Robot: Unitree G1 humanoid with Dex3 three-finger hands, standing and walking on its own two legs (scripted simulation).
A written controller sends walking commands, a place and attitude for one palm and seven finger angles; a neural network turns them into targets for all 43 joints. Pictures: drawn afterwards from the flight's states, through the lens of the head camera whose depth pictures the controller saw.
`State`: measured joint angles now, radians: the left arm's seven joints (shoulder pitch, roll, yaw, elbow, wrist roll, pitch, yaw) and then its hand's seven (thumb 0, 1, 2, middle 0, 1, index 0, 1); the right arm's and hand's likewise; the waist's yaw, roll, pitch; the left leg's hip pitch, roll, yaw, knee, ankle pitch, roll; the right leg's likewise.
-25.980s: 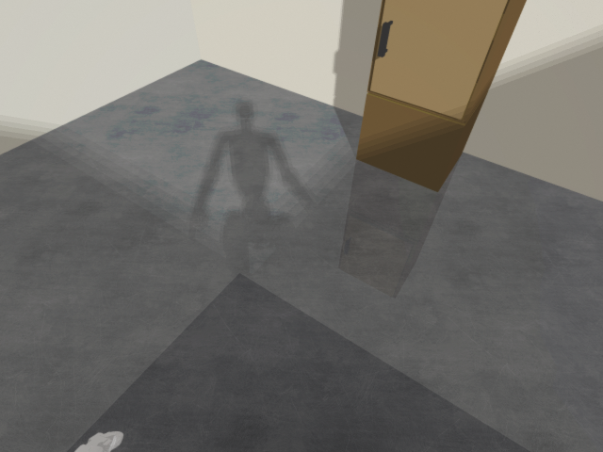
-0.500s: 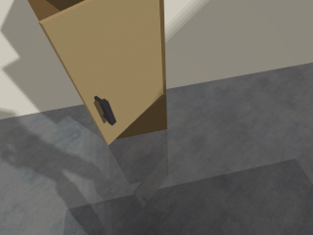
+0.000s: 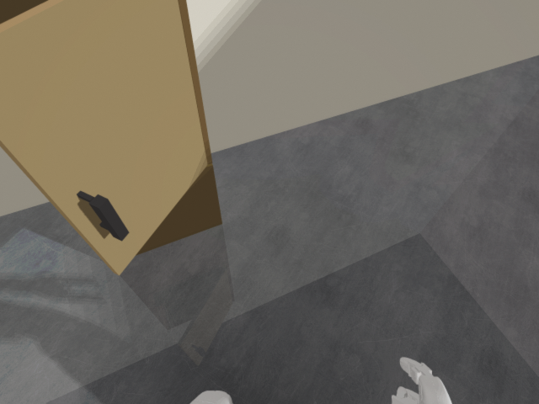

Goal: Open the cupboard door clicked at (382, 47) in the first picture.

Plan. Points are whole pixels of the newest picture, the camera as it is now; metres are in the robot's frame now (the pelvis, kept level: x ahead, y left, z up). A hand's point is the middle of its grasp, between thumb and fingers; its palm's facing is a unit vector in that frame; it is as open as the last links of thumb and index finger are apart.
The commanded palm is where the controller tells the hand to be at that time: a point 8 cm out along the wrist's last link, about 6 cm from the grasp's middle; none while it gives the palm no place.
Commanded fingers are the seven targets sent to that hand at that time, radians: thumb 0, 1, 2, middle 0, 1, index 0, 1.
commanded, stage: walk to a spot facing it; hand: left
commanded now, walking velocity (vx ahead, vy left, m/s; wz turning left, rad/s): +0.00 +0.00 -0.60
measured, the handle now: (102, 215) +0.42 +0.39 -0.10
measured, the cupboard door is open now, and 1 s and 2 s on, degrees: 40 40 40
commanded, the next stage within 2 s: none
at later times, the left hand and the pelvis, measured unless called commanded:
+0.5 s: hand (198, 368) +0.18 +0.14 -0.16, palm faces -0.31 -0.91 -0.29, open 7.3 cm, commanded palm none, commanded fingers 0.00 0.90 0.90 -0.20 -0.30 -0.20 -0.30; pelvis +0.01 -0.03 -0.01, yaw -19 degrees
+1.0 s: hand (229, 339) +0.23 +0.10 -0.16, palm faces -0.57 -0.80 -0.18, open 7.4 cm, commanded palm none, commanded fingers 0.00 0.90 0.90 -0.20 -0.30 -0.20 -0.30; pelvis +0.05 -0.03 +0.01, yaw -38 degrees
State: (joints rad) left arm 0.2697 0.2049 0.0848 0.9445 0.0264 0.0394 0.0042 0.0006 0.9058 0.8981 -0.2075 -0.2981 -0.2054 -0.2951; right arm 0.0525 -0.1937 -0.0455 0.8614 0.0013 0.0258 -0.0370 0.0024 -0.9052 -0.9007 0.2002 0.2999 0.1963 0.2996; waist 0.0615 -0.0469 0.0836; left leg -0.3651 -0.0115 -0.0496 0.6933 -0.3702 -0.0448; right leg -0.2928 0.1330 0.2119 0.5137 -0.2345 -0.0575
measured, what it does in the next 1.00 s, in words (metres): steps on the spot, turning right: left foot, then right foot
